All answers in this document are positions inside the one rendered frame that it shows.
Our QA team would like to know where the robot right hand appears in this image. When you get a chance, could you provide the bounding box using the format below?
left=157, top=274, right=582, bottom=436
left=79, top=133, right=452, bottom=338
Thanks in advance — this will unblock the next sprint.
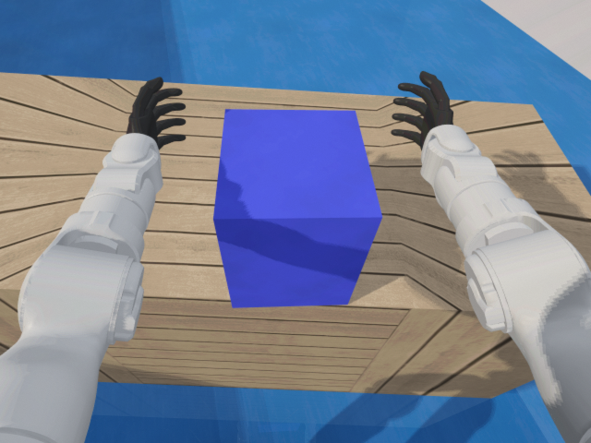
left=391, top=71, right=453, bottom=150

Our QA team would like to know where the pedestal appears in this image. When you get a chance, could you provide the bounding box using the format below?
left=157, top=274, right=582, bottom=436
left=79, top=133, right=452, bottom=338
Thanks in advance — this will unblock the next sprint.
left=0, top=72, right=591, bottom=399

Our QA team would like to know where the right robot upper arm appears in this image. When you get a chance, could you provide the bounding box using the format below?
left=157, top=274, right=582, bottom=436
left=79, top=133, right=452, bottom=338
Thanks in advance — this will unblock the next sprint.
left=464, top=230, right=591, bottom=443

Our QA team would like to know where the robot left forearm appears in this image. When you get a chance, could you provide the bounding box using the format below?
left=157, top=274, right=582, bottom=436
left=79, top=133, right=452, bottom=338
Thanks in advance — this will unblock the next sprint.
left=18, top=133, right=163, bottom=331

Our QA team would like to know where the left robot upper arm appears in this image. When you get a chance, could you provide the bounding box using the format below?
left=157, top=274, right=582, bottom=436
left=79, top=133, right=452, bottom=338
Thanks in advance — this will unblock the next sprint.
left=0, top=245, right=144, bottom=443

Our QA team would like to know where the robot left hand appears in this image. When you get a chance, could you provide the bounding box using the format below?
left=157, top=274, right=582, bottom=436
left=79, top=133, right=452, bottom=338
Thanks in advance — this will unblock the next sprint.
left=127, top=77, right=186, bottom=149

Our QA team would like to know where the carton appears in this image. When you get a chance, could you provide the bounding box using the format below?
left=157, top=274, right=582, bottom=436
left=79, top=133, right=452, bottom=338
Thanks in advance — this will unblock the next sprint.
left=213, top=109, right=382, bottom=308

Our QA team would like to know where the robot right forearm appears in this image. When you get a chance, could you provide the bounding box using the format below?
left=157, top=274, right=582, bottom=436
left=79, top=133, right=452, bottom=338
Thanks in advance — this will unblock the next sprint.
left=420, top=125, right=591, bottom=290

